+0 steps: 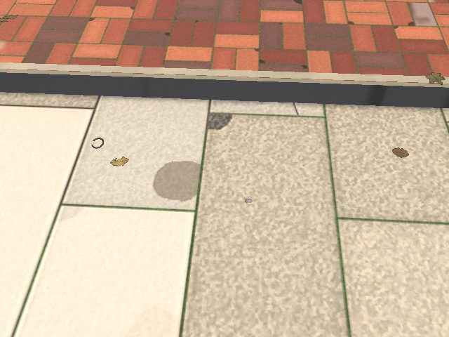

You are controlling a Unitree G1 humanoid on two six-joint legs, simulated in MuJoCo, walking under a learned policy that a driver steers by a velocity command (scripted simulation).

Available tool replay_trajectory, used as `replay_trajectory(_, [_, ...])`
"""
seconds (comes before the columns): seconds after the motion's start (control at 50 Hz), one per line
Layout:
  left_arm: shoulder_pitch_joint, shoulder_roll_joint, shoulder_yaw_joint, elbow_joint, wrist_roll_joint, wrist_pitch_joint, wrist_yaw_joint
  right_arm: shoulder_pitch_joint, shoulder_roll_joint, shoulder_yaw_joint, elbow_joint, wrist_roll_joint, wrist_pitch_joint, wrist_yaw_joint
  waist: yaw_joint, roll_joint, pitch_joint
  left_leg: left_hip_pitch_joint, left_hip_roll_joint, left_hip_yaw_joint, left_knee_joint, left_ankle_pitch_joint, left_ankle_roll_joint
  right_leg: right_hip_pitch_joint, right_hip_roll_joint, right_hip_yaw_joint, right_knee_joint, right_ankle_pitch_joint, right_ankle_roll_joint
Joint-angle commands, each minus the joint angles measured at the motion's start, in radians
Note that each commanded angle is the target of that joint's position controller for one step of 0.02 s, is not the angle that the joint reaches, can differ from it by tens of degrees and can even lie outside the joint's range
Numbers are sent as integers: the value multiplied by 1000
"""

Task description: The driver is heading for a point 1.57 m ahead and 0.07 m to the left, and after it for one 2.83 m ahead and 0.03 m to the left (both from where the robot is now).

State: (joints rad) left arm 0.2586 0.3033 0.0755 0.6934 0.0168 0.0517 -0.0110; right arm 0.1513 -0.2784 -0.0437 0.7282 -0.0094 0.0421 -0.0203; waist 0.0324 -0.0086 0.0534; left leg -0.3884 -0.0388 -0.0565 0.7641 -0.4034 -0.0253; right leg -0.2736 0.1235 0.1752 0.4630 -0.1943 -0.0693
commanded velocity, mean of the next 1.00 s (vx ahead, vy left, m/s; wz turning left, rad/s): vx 0.00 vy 0.00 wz -0.14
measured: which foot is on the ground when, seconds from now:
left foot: up 0.00-0.06, down 0.08-1.00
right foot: down 0.00-0.08, up 0.10-0.40, down 0.42-1.00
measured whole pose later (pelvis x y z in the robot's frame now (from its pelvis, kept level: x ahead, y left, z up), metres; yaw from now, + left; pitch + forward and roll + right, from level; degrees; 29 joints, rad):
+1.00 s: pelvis -0.02 +0.00 +0.00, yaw -5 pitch -2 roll +0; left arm 0.24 0.23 -0.01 1.05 0.01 0.00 0.03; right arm 0.24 -0.22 -0.01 1.08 -0.01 0.01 -0.02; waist -0.01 0.00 0.04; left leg -0.16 -0.01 -0.02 0.37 -0.17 0.00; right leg -0.09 0.06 0.05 0.36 -0.24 -0.04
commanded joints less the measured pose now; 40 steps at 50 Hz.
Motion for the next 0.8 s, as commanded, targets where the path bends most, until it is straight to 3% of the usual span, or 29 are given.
replay_trajectory(0.02, [-17,167,48,-62,1,-6,-3,27,-89,-16,-75,9,-24,-9,-17,-126,-109,37,-23,6,-109,-3,22,110,-263,322,-72,340,-136])
replay_trajectory(0.06, [-65,146,40,-66,-11,-5,0,99,-76,-11,-58,5,-34,-19,-65,-111,-114,204,-19,21,-344,141,40,35,-213,300,-28,279,-71])
replay_trajectory(0.08, [-55,112,28,-68,-16,-9,5,104,-109,-17,-58,-6,-41,-28,-58,-50,-115,291,68,-62,-451,172,61,-40,-163,261,24,121,-18])
replay_trajectory(0.1, [18,31,7,-67,-10,-14,7,70,-169,-20,-84,-20,-43,-34,-11,167,-131,361,319,-321,-545,185,119,-133,-44,104,215,-210,37])
replay_trajectory(0.12, [10,103,26,-69,6,-9,17,33,-230,-35,-94,-22,-37,-22,-21,219,-72,220,421,-456,-538,322,244,-210,62,-37,377,-408,54])
replay_trajectory(0.14, [12,134,34,-57,17,-5,19,51,-183,-28,-86,-16,-39,-12,-16,150,-64,175,415,-428,-520,390,291,-171,9,-5,505,-388,61])
replay_trajectory(0.16, [16,128,34,-33,10,-3,13,0,-123,-10,-88,-5,-43,-5,8,109,-39,154,347,-326,-508,411,269,-158,-6,1,553,-324,67])
replay_trajectory(0.18, [30,116,31,-14,3,0,8,-38,-101,-4,-93,-8,-44,-3,20,112,-32,152,279,-230,-493,455,234,-144,-6,-11,581,-274,80])
replay_trajectory(0.2, [36,106,28,-6,2,3,2,-45,-100,-3,-91,-9,-47,-8,20,148,-50,187,244,-180,-479,510,218,-148,-5,-24,588,-247,90])
replay_trajectory(0.24, [17,85,17,4,-2,6,-4,-5,-93,0,-73,-8,-51,-9,-6,151,-73,252,217,-127,-449,620,214,-140,-8,-44,526,-243,111])
replay_trajectory(0.3, [-34,44,-7,6,-9,14,-2,37,-95,0,-43,-7,-50,-5,-39,164,-87,301,218,-122,-428,571,215,-75,-44,-89,314,-271,118])
replay_trajectory(0.34, [-51,40,-16,15,-15,17,5,60,-115,-6,-24,-13,-42,2,-58,196,-85,297,215,-136,-415,541,217,-9,-52,-141,172,-286,105])
replay_trajectory(0.38, [-18,35,-22,42,-18,11,14,64,-125,-11,-7,-9,-32,6,-35,186,-78,278,203,-139,-379,563,201,75,-52,-171,-24,-158,85])
replay_trajectory(0.4, [4,32,-27,59,-13,1,20,66,-122,-10,1,-4,-31,6,-16,159,-77,236,197,-132,-359,569,169,161,-68,-161,-167,-4,71])
replay_trajectory(0.42, [-1,59,-26,64,-1,-11,27,82,-105,-6,3,-5,-37,6,-24,120,-99,175,192,-137,-354,516,124,254,-125,-79,-196,74,55])
replay_trajectory(0.44, [3,110,-24,58,16,-26,35,90,-74,2,-11,-4,-46,13,-42,10,-133,111,150,-89,-298,404,84,322,-265,62,-191,164,29])
replay_trajectory(0.46, [-76,107,-28,73,0,-32,31,88,-34,13,1,7,-42,13,-87,-134,-72,197,73,-23,-393,214,66,129,-302,77,-147,221,-19])
replay_trajectory(0.48, [-108,59,-40,64,-1,-40,24,64,-68,8,23,-4,-38,8,-67,-93,-54,246,77,-26,-396,229,56,101,-269,60,-153,140,-11])
replay_trajectory(0.54, [-60,64,-46,109,-4,-53,33,58,-90,-3,64,-4,-38,12,-43,-76,-26,276,92,-38,-391,332,62,80,-212,17,-164,82,17])
replay_trajectory(0.8, [-34,47,-61,258,-7,-62,42,93,-60,10,249,0,-39,1,-44,3,-7,273,109,-50,-434,324,50,92,-200,-2,-185,46,6])
Keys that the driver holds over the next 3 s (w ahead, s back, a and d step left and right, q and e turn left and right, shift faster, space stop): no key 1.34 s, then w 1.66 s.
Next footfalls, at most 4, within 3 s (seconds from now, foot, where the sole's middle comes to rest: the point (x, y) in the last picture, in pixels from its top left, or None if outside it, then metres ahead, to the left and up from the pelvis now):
0.08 left None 0.05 0.12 -0.78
0.42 right None -0.01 -0.09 -0.78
2.08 right None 0.42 -0.05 -0.78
2.62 left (220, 243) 0.75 0.08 -0.78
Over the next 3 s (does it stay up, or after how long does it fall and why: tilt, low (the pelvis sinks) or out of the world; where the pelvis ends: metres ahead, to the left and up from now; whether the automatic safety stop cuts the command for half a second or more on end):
stays up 0.78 0.02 0.00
